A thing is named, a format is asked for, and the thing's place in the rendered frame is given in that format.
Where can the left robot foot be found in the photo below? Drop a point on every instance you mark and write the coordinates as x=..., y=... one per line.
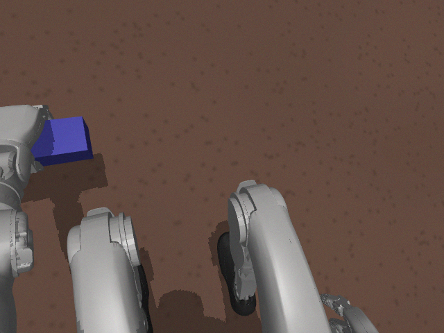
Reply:
x=145, y=295

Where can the carton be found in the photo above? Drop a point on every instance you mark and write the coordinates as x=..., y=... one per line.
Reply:
x=63, y=140

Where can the left robot arm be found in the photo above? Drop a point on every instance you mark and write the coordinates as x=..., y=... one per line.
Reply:
x=16, y=240

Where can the right robot foot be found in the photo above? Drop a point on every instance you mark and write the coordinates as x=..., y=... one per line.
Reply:
x=241, y=307

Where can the right robot hand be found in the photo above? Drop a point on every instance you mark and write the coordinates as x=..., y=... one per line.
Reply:
x=355, y=321

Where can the left robot hand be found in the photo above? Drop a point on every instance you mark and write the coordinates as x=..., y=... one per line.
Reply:
x=24, y=124

